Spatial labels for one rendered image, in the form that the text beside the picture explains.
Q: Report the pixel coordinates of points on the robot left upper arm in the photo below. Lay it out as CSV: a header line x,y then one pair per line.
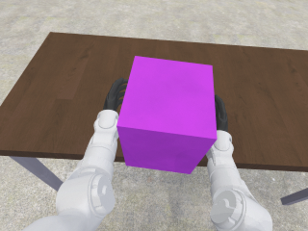
x,y
81,203

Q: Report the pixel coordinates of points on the carton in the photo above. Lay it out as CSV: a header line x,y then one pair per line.
x,y
167,119

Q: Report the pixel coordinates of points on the left robot hand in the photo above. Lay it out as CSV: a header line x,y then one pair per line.
x,y
112,100

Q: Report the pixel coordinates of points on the table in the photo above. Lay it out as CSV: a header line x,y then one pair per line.
x,y
51,109

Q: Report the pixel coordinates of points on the right robot forearm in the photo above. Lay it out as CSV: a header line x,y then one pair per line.
x,y
222,171

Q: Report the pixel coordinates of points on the right robot hand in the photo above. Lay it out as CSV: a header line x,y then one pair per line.
x,y
221,115

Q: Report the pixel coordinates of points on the robot right upper arm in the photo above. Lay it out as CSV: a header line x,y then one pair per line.
x,y
234,211

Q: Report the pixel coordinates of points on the left robot forearm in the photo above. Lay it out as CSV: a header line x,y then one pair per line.
x,y
101,151

